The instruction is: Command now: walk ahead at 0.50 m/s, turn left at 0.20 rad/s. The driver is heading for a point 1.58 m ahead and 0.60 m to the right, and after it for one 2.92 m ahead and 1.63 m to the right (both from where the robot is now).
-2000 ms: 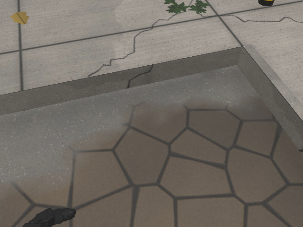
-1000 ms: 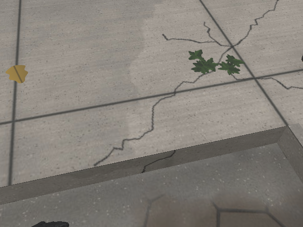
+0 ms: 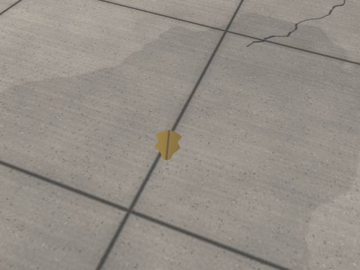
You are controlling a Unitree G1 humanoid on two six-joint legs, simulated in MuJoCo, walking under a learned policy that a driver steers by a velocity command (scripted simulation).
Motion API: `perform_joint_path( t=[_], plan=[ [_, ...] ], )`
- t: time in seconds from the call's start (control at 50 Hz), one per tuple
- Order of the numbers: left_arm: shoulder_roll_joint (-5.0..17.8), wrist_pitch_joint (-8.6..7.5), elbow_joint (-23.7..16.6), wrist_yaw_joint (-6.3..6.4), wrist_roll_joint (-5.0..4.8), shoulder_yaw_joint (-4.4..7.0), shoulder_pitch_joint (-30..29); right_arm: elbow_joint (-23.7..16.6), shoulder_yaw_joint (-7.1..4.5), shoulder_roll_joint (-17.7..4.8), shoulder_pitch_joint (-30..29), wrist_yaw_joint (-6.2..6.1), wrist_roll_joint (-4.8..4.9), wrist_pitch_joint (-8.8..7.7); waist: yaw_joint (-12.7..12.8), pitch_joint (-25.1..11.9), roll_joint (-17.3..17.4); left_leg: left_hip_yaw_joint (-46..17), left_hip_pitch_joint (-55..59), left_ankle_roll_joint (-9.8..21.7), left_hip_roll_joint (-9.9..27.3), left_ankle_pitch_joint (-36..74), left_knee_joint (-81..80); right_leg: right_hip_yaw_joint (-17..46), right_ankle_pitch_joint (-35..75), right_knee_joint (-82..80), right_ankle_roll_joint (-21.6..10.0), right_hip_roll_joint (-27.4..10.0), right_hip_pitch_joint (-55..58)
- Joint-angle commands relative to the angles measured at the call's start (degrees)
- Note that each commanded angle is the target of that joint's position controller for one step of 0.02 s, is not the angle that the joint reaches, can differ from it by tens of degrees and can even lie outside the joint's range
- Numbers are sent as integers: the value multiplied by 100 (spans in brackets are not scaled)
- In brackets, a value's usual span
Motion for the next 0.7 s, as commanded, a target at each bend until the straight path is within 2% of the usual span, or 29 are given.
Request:
perform_joint_path(
  t=[0.02, 0.04, 0.06, 0.08, 0.1, 0.12, 0.14, 0.16, 0.18, 0.2, 0.22, 0.24, 0.26, 0.28, 0.3, 0.32, 0.34, 0.36, 0.38, 0.4, 0.42, 0.46, 0.48, 0.5, 0.52, 0.56, 0.6, 0.66, 0.7],
  plan=[
    [-372, -138, -780, -77, -163, -273, -937, 476, -53, -469, 1648, -68, -47, 109, -489, 677, 875, -1664, 2710, 1109, 2322, 1648, 185, 25, -1410, 2795, -138, -75, -4423],
    [-486, -152, -1002, -100, -186, -358, -1159, 638, -5, -369, 1810, -102, -58, 110, -512, 775, 801, -1602, 2823, 951, 2427, 1659, 270, 160, -1650, 3244, -229, -68, -4985],
    [-665, -156, -1287, -139, -211, -493, -1271, 717, 40, -370, 1602, -143, 15, 131, -325, 989, 766, -1373, 2288, 730, 2464, 1634, 248, 412, -1696, 3314, -337, -54, -5124],
    [-823, -184, -1589, -194, -185, -651, -1529, 707, 69, -420, 1244, -153, 16, 179, -150, 1088, 549, -911, 1487, 518, 2214, 1221, -99, 140, -1413, 2538, -366, -51, -4765],
    [-721, -213, -1861, -205, -139, -697, -1626, 664, 111, -399, 801, -187, 13, 205, 53, 1226, 473, -558, 439, 347, 1973, 797, -514, -78, -1053, 1386, -354, -219, -4034],
    [-613, -208, -2021, -225, 112, -732, -1358, 527, 60, -668, 305, -233, 37, 211, 399, 753, 158, -148, -1108, 407, 1726, 908, -1500, -527, 211, -290, -433, -359, -1685],
    [-629, -213, -2095, -180, 213, -678, -1366, 553, 31, -743, 157, -214, 70, 143, 467, 288, 465, 39, -1947, 486, 1758, 1474, -2288, -710, 1297, -782, -571, -248, 425],
    [-352, -208, -1891, -149, 131, -540, -810, 527, -23, -974, -183, -168, 120, 42, 750, -24, 786, 575, -2123, 480, 1599, 3428, -2266, -1012, 1605, -1370, -749, -38, 1982],
    [-80, -209, -1741, -111, 127, -390, -241, 629, -108, -1295, -33, -100, 161, -10, 952, -675, 1077, 747, -1252, 483, 1582, 6464, -1591, -1189, 1426, -1601, -844, 353, 2879],
    [358, -177, -1599, -76, 16, -184, 390, 728, -186, -1614, 147, -72, 122, -9, 1264, -1056, 1517, 784, -170, 410, 1618, 8737, -671, -1237, 897, -2308, -917, 675, 3241],
    [616, -84, -1431, -22, -72, -51, 739, 785, -183, -1620, 83, -57, 63, 52, 1552, -1358, 1587, 900, 657, 325, 1621, 10809, 373, -1153, 1029, -2979, -1016, 913, 3467],
    [880, 4, -1227, -75, -74, 17, 1346, 739, -208, -1492, 129, -85, 31, 29, 1619, -1169, 1617, 592, 1012, 148, 1694, 10308, 1768, -38, 1082, -4530, -1204, 828, 3608],
    [1552, 15, -893, -152, 137, 121, 1760, 511, -37, -500, 799, -29, -262, -81, 729, -1612, -1767, 320, -659, -153, 610, 3035, 4409, 3163, 2605, -5622, -1992, -482, 5154],
    [1434, 103, -573, -80, 369, 98, 2539, 705, 27, -351, 1108, 332, -426, -344, 785, -2704, -2581, -520, -1518, -338, -370, -517, 6364, 5550, 3762, -7419, -2251, -1041, 6121],
    [928, 32, -581, -76, 294, 67, 2142, 603, -64, -428, 912, 556, -201, -426, 620, -2492, -1293, -644, -2476, -296, -147, -344, 7390, 5907, 1290, -7995, -2261, -1315, 5756],
    [616, -13, -491, -152, 21, 38, 1684, 216, -19, -437, -251, 574, -24, -437, 623, -843, -211, -134, -3181, -192, 59, -292, 7439, 5349, -360, -7957, -2001, -1005, 4634],
    [284, -65, -315, -201, 75, -52, 1381, -125, 49, -305, -1038, 521, -23, -404, 455, 118, 518, -15, -3481, -36, 381, -91, 7321, 4424, -764, -7832, -1742, -820, 3412],
    [20, -109, -119, -234, 195, -112, 1303, -265, 86, -196, -1175, 449, -80, -305, 209, 230, 550, 30, -3102, 90, 534, -38, 7827, 3721, -649, -7760, -1613, -592, 2650],
    [-128, -140, -24, -250, 203, -138, 1111, -353, 117, -133, -905, 414, -56, -265, -134, 273, 278, 65, -3006, 191, 712, 196, 7694, 2908, -482, -7801, -1496, -240, 2299],
    [-250, -175, 32, -253, 133, -170, 1137, -377, 177, -91, -746, 390, -72, -295, -141, 315, -90, 160, -3310, 285, 780, 117, 8026, 2403, 437, -7762, -1562, -85, 2479],
    [-158, -164, 121, -260, 23, -151, 1143, -464, 237, 15, -738, 340, -66, -327, -285, 306, -79, 252, -3748, 281, 872, 323, 7796, 2016, 593, -7961, -1564, 10, 2713],
    [21, -84, 39, -225, 10, -92, 1070, -643, 307, -25, -952, 275, -162, -322, -306, 325, 197, 485, -3939, 25, 1028, 626, 6708, 1522, 1179, -8003, -1608, 221, 2524],
    [30, -52, 58, -188, -3, -89, 1272, -781, 306, -102, -1314, 237, -236, -314, -158, 291, 244, 713, -3851, -122, 978, 646, 5988, 1338, 1414, -8166, -1594, 359, 2563],
    [100, -121, -66, -176, 41, -89, 1304, -799, 224, -238, -1490, 197, -265, -357, -27, 112, 175, 865, -3672, -193, 907, 1083, 5633, 1431, 2007, -8411, -1571, 331, 2687],
    [306, -146, -28, -126, 16, -27, 1463, -896, 201, -286, -1730, 155, -296, -363, 96, 87, -12, 910, -3718, -311, 868, 1367, 5199, 1468, 2469, -8544, -1504, 262, 2866],
    [484, -130, 73, 5, -32, 53, 1983, -1060, 173, -237, -2324, 108, -222, -407, 477, -13, -140, 852, -4048, -461, 823, 1806, 4043, 1567, 3036, -8577, -1350, 97, 3780],
    [430, -65, 133, 123, -34, 62, 2398, -1150, 156, -161, -2801, 147, -120, -440, 745, -59, -201, 787, -4206, -580, 673, 2031, 3017, 1763, 3130, -8576, -1200, -23, 4608],
    [436, 37, 133, 228, -50, 107, 2611, -1176, 79, -245, -3285, 260, 0, -510, 904, 85, -429, 632, -4323, -679, 551, 2060, 1832, 2066, 2973, -8536, -1195, -198, 5479],
    [409, 121, 189, 263, -73, 123, 2739, -1258, 48, -286, -3646, 347, 13, -570, 1007, 190, -475, 588, -4352, -634, 447, 1895, 1333, 2288, 3106, -8384, -1232, -295, 5911]
  ],
)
